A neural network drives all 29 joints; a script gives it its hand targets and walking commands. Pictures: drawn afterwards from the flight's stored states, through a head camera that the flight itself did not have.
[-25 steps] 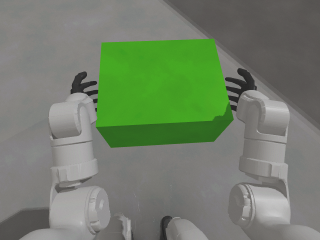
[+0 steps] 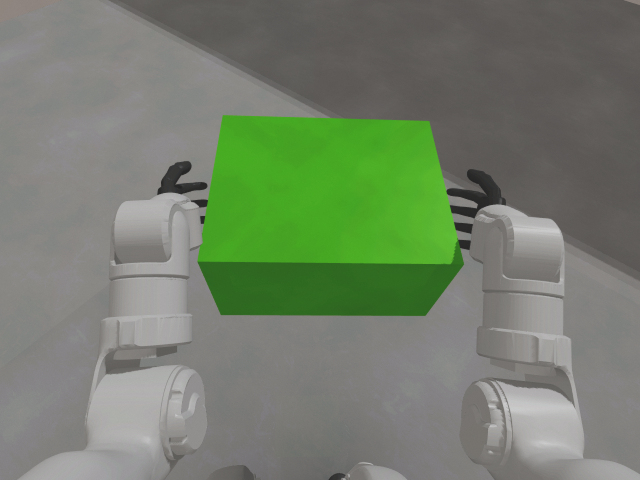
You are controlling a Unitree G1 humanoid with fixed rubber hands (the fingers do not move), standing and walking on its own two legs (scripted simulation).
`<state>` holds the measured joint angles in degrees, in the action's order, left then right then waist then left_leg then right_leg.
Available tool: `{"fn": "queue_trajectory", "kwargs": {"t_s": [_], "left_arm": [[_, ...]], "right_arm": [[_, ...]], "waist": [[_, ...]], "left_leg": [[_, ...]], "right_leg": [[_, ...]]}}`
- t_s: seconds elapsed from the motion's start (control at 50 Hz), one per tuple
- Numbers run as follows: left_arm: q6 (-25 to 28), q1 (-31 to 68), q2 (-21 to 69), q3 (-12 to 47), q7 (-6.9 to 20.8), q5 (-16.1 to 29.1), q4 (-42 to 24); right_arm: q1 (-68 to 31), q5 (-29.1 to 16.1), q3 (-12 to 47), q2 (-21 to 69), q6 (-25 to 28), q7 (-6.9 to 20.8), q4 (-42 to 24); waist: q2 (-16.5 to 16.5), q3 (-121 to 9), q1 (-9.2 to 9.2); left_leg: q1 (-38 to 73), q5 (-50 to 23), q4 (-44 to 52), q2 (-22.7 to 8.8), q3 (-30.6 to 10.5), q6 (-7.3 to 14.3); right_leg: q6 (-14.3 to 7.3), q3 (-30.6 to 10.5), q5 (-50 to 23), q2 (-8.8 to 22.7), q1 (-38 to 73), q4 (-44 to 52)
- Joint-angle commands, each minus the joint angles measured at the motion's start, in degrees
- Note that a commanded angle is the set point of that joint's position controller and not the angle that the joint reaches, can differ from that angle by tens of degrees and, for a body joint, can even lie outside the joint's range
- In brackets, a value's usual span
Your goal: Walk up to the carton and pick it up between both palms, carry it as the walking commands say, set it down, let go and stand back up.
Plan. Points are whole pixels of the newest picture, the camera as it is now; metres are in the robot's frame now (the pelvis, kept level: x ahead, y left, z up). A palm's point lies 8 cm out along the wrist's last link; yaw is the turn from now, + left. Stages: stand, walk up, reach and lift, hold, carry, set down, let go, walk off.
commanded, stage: carry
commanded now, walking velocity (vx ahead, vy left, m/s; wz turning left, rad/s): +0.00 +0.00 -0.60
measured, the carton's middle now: (325, 217) +0.44 +0.00 +0.03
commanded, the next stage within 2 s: none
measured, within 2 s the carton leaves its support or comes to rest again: neither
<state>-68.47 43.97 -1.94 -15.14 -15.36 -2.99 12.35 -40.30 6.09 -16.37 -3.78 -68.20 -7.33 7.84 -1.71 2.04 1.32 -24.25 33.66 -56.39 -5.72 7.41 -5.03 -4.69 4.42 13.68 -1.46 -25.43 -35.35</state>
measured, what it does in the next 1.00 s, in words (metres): steps on the spot, turning right: left foot, then right foot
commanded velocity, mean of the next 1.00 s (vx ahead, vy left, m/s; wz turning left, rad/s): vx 0.26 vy -0.10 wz -0.29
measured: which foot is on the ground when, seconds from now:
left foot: up 0.00-0.32, down 0.34-0.72, up 0.74-0.86, down 0.88-1.00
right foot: down 0.00-0.34, up 0.36-0.68, down 0.70-0.92, up 0.94-1.00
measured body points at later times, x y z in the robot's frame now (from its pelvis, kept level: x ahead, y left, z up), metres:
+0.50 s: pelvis -0.05 +0.08 +0.01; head +0.01 +0.09 +0.45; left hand +0.37 +0.14 +0.09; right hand +0.24 -0.21 +0.10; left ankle -0.02 +0.18 -0.72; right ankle -0.03 -0.05 -0.68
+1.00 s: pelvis -0.02 -0.02 +0.01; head -0.06 +0.02 +0.45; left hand +0.30 -0.01 +0.08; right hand +0.11 -0.32 +0.09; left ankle +0.02 +0.10 -0.72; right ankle -0.11 -0.07 -0.69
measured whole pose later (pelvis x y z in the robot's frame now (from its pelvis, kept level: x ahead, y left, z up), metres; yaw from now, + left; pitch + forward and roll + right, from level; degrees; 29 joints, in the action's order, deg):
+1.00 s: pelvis -0.02 -0.02 +0.01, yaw -32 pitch +2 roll -1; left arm -67.9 9.4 5.6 -14.6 -10.1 -6.6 -11.1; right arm -11.5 4.2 -11.2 6.1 -66.6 -9.6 -8.4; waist -0.9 -10.5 -2.8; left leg -14.7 19.4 -32.8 -8.8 12.4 -1.8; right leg -2.0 3.5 28.5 -2.8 -20.2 -47.0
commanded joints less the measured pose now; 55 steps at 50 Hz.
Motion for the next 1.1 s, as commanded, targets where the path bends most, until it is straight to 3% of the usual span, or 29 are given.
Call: {"fn": "queue_trajectory", "kwargs": {"t_s": [0.0,0.02,0.12,0.16,0.24,0.26,0.28,0.3,0.34,0.36,0.4,0.5,0.56,0.6,0.64,0.68,0.7,0.74,0.78,0.82,0.84,0.86,0.88,0.9,0.92,0.98,1.0,1.04,1.08], "left_arm": [[0.5,47.1,62.9,29.9,27.8,26.5,-12.6],[0.1,46.9,62.6,29.9,27.4,26.2,-13.1],[-0.3,41.6,62.0,27.1,26.1,23.5,-13.8],[-0.5,41.0,61.8,27.0,26.2,22.5,-11.4],[-0.6,38.4,61.9,30.5,25.4,22.5,-13.9],[-0.5,41.4,61.1,30.6,25.3,22.4,-11.8],[-0.7,35.0,60.4,30.9,25.4,21.7,-11.5],[-0.5,37.0,60.6,30.7,26.0,21.4,-10.5],[0.8,47.1,60.4,34.7,25.9,24.2,-16.4],[0.6,46.9,60.4,34.6,26.2,25.1,-14.2],[-0.1,50.9,64.3,35.3,27.3,27.4,-13.0],[-0.3,45.6,69.7,37.2,28.0,30.4,-10.0],[-1.3,35.2,68.9,36.5,28.7,29.1,-10.0],[-1.8,26.8,69.2,34.3,29.7,27.7,-5.3],[-1.8,16.7,72.6,35.9,30.7,26.2,-10.0],[-1.1,14.8,72.0,36.3,30.6,25.1,-16.1],[-0.8,9.7,72.6,35.7,30.5,23.3,-13.0],[0.7,12.2,70.9,38.5,29.6,24.3,-24.7],[0.9,13.0,69.7,40.2,29.0,23.8,-26.2],[2.2,11.1,64.7,43.2,27.7,22.1,-33.4],[1.9,5.8,62.7,42.4,26.8,20.5,-31.8],[1.5,3.8,62.9,42.0,26.4,20.1,-30.6],[1.6,7.5,61.9,43.9,26.6,22.2,-33.7],[0.8,8.2,62.5,44.9,27.4,22.9,-32.2],[1.1,9.0,62.9,46.3,27.9,24.3,-33.4],[1.3,0.9,62.0,45.5,29.3,23.3,-27.7],[0.9,-4.6,62.5,45.8,29.3,23.6,-24.1],[1.3,-3.6,61.1,44.3,29.5,22.7,-23.1],[0.9,-1.4,61.3,42.9,29.1,22.5,-22.4]], "right_arm": [[-47.7,-29.8,36.3,68.2,0.5,19.4,-6.5],[-46.4,-29.8,35.9,68.0,1.0,19.5,-6.1],[-43.1,-31.0,34.5,67.9,0.1,19.4,-6.5],[-46.1,-31.1,34.7,68.9,-0.3,19.7,-5.3],[-44.7,-32.0,35.2,69.3,0.1,20.8,-9.0],[-46.5,-31.8,35.7,69.6,0.0,20.7,-5.5],[-40.1,-30.3,35.7,67.6,-0.2,20.8,-5.8],[-43.3,-29.6,35.4,65.7,0.3,20.6,-7.6],[-42.6,-29.4,35.2,66.3,0.1,20.4,-2.8],[-45.9,-28.9,35.5,66.2,0.1,19.9,-4.3],[-51.2,-29.3,36.1,65.4,0.7,19.3,-10.3],[-45.7,-26.6,32.6,62.6,-0.1,18.9,-13.4],[-29.4,-23.7,31.2,61.7,-1.5,19.2,-10.8],[-26.2,-22.6,31.7,62.0,-2.3,19.9,-9.4],[-17.5,-21.8,34.1,63.9,-2.0,20.8,-15.1],[-14.8,-23.4,38.3,66.8,-1.6,22.1,-17.2],[-19.6,-24.8,41.4,66.8,-0.9,22.5,-22.2],[-23.8,-28.2,45.8,67.2,0.4,23.1,-28.2],[-23.5,-30.3,47.4,66.4,0.9,23.5,-29.4],[-14.8,-29.7,47.8,65.6,1.4,24.3,-25.5],[-12.9,-29.8,48.1,65.7,1.4,24.5,-24.8],[-10.6,-30.2,47.3,63.0,1.1,24.2,-24.0],[-7.4,-28.5,45.9,64.2,1.4,23.8,-20.6],[-5.7,-27.7,45.5,63.4,1.7,23.5,-20.6],[1.3,-25.1,44.2,61.8,1.5,22.8,-16.8],[-5.8,-26.3,47.1,61.6,0.8,22.6,-23.6],[-5.6,-26.3,47.3,60.5,0.9,22.8,-25.3],[-7.7,-26.0,47.5,58.1,0.6,22.7,-25.1],[-11.1,-27.4,48.1,58.8,-0.6,22.6,-24.3]], "waist": [[-5.8,-37.7,-0.89],[-0.6,-38.8,-0.85],[-10.7,-41.3,-1.63],[-8.4,-41.1,-0.87],[-2.8,-38.5,-1.42],[-2.3,-40.4,-2.47],[2.2,-38.9,-2.59],[16.8,-36.5,-2.04],[9.8,-37.6,-1.71],[3.2,-36.1,-1.94],[4.7,-32.2,-2.51],[19.1,-35.5,-3.01],[17.7,-39.1,-3.6],[13.1,-38.1,-2.48],[9.8,-39.0,-1.97],[-4.6,-40.1,-0.23],[-13.5,-35.5,0.11],[-8.8,-31.8,0.36],[-11.1,-28.6,-0.68],[-4.8,-30.0,-2.49],[-2.4,-32.5,-2.61],[13.0,-33.2,-3.89],[23.3,-29.0,-2.72],[21.6,-23.9,-2.25],[14.5,-20.4,-2.84],[8.3,-18.6,-2.55],[11.6,-21.1,-1.93],[5.4,-22.4,-1.43],[-14.1,-19.2,-0.56]], "left_leg": [[-11.9,-2.2,-2.6,2.5,-4.9,-0.5],[-8.6,-3.4,-3.8,3.4,-3.4,-0.7],[-6.0,-8.0,-1.4,4.0,-6.0,-1.4],[-5.1,-8.3,3.3,5.4,-5.0,-1.2],[9.0,-11.3,23.0,6.9,-4.4,1.3],[19.6,-16.4,30.4,3.7,-6.4,3.6],[26.9,-21.7,35.7,-5.6,-17.1,6.6],[31.8,-49.0,33.2,-19.1,-31.7,13.4],[28.6,-67.0,26.7,-23.0,-19.4,17.4],[24.6,-58.2,27.3,-19.2,-14.0,15.1],[23.1,-49.6,30.7,-16.1,-13.3,13.1],[32.1,-58.7,26.8,-13.3,-5.0,10.7],[39.4,-53.6,26.6,-14.0,-6.5,10.5],[36.0,-47.4,27.0,-14.1,-5.7,8.8],[22.7,-46.7,21.2,-11.1,-2.1,4.2],[-0.8,-16.0,8.9,-4.8,2.4,1.8],[-13.0,-3.7,14.1,-0.5,2.1,1.0],[-14.0,-1.9,14.1,1.2,2.3,1.5],[-7.7,-6.0,17.2,1.5,3.2,1.7],[11.4,-18.6,29.1,1.7,4.2,3.9],[24.8,-21.6,33.0,-3.1,-1.5,6.0],[37.8,-22.6,36.5,-16.4,-18.7,9.8],[37.0,-26.3,40.5,-23.0,-33.3,15.9],[34.0,-26.1,40.3,-26.7,-37.0,19.4],[32.7,-30.2,40.6,-24.7,-32.7,18.1],[28.4,-28.1,41.1,-20.9,-11.8,10.4],[23.0,-27.2,38.6,-16.7,-6.4,8.3],[6.0,-9.8,34.1,-10.0,2.2,4.5],[-4.8,-3.1,21.3,-2.9,6.3,0.6]], "right_leg": [[-5.4,-22.8,-50.4,17.6,35.4,6.4],[-4.5,-21.3,-41.3,16.8,32.4,9.0],[-1.1,-20.5,-17.4,13.1,29.2,13.0],[-3.1,-22.8,-20.9,13.7,28.8,13.1],[0.0,-20.0,-20.4,9.6,17.8,9.2],[2.8,-16.3,-14.6,7.8,10.3,7.5],[4.3,-12.2,-5.5,2.3,-0.3,-3.6],[6.4,-6.2,17.3,-4.1,-14.4,-18.6],[6.2,-7.0,18.6,3.5,-13.7,-24.5],[6.4,-5.6,16.6,3.7,-10.6,-22.4],[6.9,-2.1,9.3,3.2,-7.1,-20.0],[7.2,1.6,7.5,0.4,-6.7,-10.7],[6.0,2.5,8.4,-1.3,-3.5,1.7],[4.2,3.4,3.9,-2.1,5.0,14.2],[1.5,-4.7,-5.4,3.8,22.0,14.7],[-2.8,-13.7,-48.6,13.9,43.1,7.1],[-4.6,-12.4,-56.9,12.9,49.4,2.5],[-6.8,-13.7,-47.7,12.4,44.9,6.6],[-6.8,-9.2,-32.3,11.2,36.9,9.1],[-3.7,-2.0,-20.5,7.6,21.6,6.9],[-0.7,1.1,-10.8,5.5,11.4,1.4],[2.5,3.3,5.2,0.9,-5.7,-9.9],[3.6,-2.8,19.4,-1.1,-13.1,-16.9],[2.9,-10.8,19.3,4.3,-18.3,-20.5],[2.6,-7.5,17.6,4.8,-18.4,-13.4],[3.9,-2.2,6.6,6.4,-8.2,4.2],[3.3,1.0,1.9,2.1,1.3,11.9],[2.9,0.9,-0.6,1.4,22.7,11.4],[-1.0,-11.4,18.8,10.3,25.9,20.1]]}}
